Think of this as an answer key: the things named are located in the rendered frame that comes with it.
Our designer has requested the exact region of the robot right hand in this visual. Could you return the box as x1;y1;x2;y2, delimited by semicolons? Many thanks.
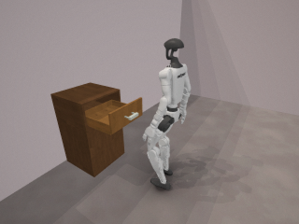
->
177;109;187;124

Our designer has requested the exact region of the cabinet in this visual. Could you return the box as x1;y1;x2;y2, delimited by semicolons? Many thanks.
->
50;82;125;177

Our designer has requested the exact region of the handle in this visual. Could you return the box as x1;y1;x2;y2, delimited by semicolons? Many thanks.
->
124;112;139;120

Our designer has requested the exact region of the robot left forearm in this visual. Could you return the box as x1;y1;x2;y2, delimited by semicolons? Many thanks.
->
150;97;168;129

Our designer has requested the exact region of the right robot shin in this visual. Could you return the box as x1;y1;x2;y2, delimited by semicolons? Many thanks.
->
158;137;170;170

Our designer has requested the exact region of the robot right forearm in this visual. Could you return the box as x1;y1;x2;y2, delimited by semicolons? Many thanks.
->
179;91;191;110

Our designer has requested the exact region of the right robot thigh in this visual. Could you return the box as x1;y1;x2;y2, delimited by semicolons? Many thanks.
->
159;113;182;147

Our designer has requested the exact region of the drawer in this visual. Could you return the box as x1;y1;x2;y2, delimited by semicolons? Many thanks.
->
85;97;143;135

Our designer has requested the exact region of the robot left hand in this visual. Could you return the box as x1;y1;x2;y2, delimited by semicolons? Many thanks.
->
142;126;156;146

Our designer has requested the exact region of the right robot upper arm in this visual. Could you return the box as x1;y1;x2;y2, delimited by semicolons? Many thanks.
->
182;63;192;94

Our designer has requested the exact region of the left robot upper arm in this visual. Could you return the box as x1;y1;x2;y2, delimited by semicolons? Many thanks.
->
159;68;172;105

